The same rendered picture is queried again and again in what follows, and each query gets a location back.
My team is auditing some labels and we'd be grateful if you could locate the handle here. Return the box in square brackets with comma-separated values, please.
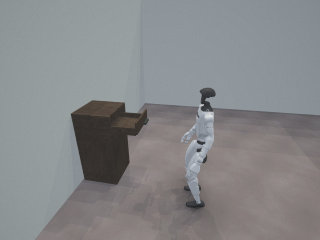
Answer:
[141, 118, 149, 125]

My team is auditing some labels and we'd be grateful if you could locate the robot left forearm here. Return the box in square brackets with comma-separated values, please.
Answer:
[195, 137, 213, 165]

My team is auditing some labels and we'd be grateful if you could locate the right robot hand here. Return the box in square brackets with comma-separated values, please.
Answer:
[181, 132, 192, 144]

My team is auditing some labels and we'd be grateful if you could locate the drawer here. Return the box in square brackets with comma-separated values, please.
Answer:
[110, 109, 147, 136]

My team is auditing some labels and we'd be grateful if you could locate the robot right forearm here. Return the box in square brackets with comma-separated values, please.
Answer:
[189, 123, 197, 135]

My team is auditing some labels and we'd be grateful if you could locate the left robot thigh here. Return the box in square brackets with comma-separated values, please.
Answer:
[187, 149, 207, 184]

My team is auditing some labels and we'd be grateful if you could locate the cabinet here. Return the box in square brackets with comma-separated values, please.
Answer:
[71, 100, 130, 185]

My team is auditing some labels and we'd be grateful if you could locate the right robot foot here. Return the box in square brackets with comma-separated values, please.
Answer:
[184, 184, 201, 191]

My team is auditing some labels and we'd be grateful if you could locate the robot left upper arm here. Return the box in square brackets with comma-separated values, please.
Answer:
[203, 112, 214, 143]

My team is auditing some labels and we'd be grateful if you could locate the left robot hand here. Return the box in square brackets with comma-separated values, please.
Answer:
[185, 162, 200, 181]

